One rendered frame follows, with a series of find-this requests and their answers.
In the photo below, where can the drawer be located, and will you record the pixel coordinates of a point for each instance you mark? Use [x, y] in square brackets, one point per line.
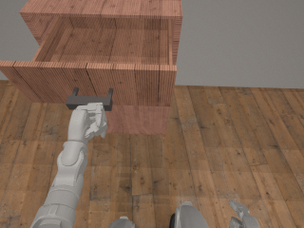
[131, 55]

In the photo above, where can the cabinet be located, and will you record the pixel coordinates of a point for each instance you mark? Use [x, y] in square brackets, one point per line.
[39, 15]

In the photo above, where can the left robot forearm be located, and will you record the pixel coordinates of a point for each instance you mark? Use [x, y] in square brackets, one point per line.
[59, 209]

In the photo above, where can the handle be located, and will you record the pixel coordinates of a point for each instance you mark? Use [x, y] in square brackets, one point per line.
[73, 100]

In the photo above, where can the robot thigh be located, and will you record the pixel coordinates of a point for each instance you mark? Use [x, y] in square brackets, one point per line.
[122, 223]
[187, 216]

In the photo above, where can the right robot hand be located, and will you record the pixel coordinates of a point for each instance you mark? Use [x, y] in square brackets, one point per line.
[243, 213]

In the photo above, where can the left robot hand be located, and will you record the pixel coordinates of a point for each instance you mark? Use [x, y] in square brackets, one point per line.
[80, 122]

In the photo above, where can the robot left thigh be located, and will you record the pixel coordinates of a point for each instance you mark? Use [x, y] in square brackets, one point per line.
[122, 223]

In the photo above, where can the robot right thigh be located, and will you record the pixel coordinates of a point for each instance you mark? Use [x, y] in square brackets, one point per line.
[187, 216]

